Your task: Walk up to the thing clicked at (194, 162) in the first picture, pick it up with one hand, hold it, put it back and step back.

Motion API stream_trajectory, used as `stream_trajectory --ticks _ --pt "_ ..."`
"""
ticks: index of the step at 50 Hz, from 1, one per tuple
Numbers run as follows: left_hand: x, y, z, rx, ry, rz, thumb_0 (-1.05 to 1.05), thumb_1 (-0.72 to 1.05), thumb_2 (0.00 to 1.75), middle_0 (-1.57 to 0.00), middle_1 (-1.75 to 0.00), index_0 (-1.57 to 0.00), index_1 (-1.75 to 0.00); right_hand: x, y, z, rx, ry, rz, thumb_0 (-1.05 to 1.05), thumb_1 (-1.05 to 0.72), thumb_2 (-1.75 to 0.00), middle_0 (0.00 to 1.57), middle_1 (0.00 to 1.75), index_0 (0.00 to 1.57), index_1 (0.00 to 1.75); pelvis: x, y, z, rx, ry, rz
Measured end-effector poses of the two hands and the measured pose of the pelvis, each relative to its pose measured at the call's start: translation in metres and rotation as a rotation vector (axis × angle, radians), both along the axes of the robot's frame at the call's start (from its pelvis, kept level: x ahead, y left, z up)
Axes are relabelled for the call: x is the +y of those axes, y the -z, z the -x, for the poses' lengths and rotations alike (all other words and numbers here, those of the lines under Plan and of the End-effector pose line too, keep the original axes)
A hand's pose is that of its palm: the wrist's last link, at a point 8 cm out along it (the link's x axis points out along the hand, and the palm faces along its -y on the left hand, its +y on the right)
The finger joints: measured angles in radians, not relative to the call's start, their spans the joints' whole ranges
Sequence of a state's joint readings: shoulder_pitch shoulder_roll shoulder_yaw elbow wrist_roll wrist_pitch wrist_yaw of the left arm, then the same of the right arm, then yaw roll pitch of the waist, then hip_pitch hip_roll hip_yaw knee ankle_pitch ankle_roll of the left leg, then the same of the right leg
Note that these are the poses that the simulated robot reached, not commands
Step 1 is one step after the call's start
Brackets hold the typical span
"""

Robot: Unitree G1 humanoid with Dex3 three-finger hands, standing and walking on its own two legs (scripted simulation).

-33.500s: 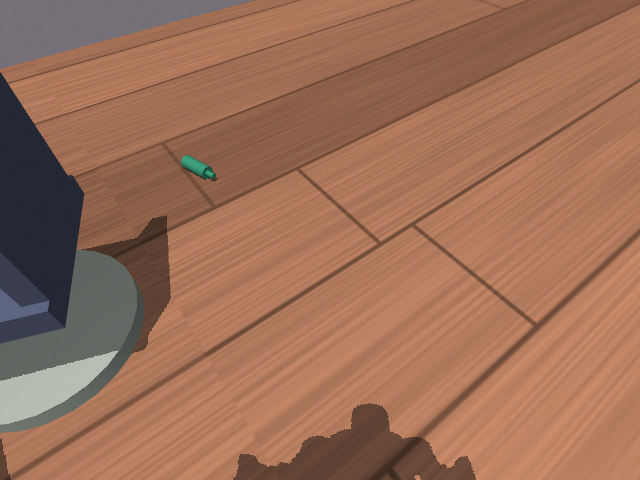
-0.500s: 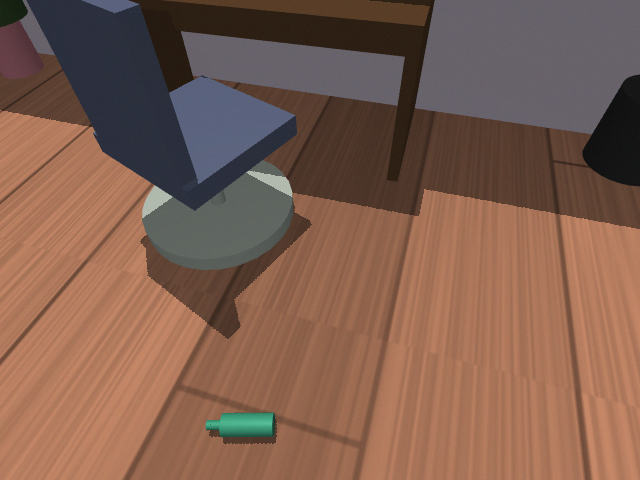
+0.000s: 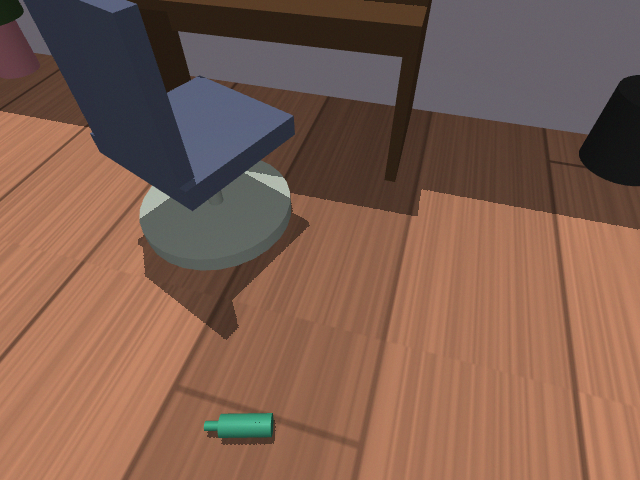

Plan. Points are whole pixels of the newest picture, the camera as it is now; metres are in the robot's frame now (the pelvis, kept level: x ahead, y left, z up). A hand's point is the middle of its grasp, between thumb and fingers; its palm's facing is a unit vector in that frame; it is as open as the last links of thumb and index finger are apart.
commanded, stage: stand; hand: left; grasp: from above
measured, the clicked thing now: (238, 425) +0.39 +0.28 -0.75
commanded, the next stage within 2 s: rise first in 0.64 s
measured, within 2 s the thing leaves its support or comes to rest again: neither
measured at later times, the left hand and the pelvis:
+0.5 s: hand out of the picture +0.07 +0.26 -0.16, palm faces -0.03 -0.94 -0.33, open 7.4 cm; pelvis +0.00 +0.00 +0.00, yaw +0 degrees
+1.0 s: hand out of the picture +0.15 +0.25 -0.17, palm faces -0.03 -0.94 -0.34, open 9.2 cm; pelvis -0.02 +0.00 -0.02, yaw -1 degrees
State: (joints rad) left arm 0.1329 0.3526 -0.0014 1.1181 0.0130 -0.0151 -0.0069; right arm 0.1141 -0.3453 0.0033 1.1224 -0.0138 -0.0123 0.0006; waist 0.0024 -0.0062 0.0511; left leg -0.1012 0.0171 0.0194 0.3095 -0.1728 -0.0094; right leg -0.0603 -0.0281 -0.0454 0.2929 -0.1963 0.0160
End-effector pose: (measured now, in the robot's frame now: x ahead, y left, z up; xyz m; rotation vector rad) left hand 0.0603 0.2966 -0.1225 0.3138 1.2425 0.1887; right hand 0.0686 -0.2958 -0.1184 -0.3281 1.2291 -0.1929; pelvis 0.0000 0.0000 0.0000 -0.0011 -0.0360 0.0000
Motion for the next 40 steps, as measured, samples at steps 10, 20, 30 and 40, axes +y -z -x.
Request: stream_trajectory --ticks 10,20,30,40 --pt "0.001 0.001 0.001 0.009 0.001 0.003 0.01 0.91 0.9 -0.2 -0.3 -0.2 -0.3 0.001 0.0 0.001 0.008 0.003 0.003 0.0 -0.9 -0.9 0.2 0.3 0.21 0.3 0.002 0.0 0.0 0.003 0.0 0.0" --pt "0.002 0.002 -0.002 0.009 0.002 0.003 0.01 0.91 0.9 -0.2 -0.3 -0.2 -0.3 0.003 0.0 0.0 0.007 0.002 0.004 0.01 -0.9 -0.9 0.2 0.3 0.21 0.3 0.004 0.0 -0.002 0.005 0.002 0.0" --pt "0.004 0.0 -0.005 -0.001 0.005 0.001 0.01 0.91 0.9 -0.2 -0.3 -0.2 -0.3 0.005 0.0 -0.004 -0.003 0.001 0.0 0.0 -0.9 -0.9 0.2 0.3 0.21 0.3 0.005 0.0 -0.003 0.003 0.002 0.0" --pt "0.003 -0.001 -0.013 -0.053 -0.019 0.002 0.01 0.89 0.9 -0.21 -0.31 -0.2 -0.32 0.009 -0.001 -0.008 -0.056 0.009 -0.002 0.01 -0.91 -0.9 0.2 0.3 0.21 0.3 0.006 0.002 0.0 0.026 -0.002 0.0"
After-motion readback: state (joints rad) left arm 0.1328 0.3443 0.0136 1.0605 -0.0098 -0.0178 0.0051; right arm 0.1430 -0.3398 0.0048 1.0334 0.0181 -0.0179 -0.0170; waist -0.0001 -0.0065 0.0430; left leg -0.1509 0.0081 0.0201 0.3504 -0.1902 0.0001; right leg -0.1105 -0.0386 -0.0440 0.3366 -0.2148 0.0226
